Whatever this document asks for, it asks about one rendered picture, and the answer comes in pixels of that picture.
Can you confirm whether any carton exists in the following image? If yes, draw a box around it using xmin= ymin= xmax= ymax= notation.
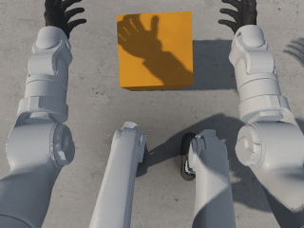
xmin=116 ymin=11 xmax=194 ymax=91

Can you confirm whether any robot right shin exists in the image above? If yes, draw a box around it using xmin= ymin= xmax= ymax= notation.
xmin=185 ymin=129 xmax=228 ymax=175

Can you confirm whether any robot right upper arm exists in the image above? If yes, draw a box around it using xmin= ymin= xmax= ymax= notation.
xmin=235 ymin=122 xmax=304 ymax=228

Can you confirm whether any left robot hand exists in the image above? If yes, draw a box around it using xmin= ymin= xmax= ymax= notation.
xmin=44 ymin=0 xmax=86 ymax=39

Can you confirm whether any right robot forearm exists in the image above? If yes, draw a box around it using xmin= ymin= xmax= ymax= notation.
xmin=229 ymin=25 xmax=304 ymax=136

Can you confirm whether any left robot forearm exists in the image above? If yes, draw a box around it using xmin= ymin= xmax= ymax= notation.
xmin=5 ymin=26 xmax=73 ymax=166

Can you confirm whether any right robot hand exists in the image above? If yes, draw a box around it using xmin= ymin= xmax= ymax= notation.
xmin=218 ymin=0 xmax=257 ymax=35

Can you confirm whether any robot left shin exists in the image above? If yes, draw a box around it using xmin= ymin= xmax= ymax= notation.
xmin=111 ymin=122 xmax=141 ymax=147

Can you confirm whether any robot shin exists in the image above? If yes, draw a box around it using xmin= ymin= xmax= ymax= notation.
xmin=185 ymin=129 xmax=228 ymax=175
xmin=111 ymin=122 xmax=141 ymax=147

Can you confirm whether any robot left upper arm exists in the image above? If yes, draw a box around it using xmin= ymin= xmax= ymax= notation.
xmin=0 ymin=122 xmax=76 ymax=228

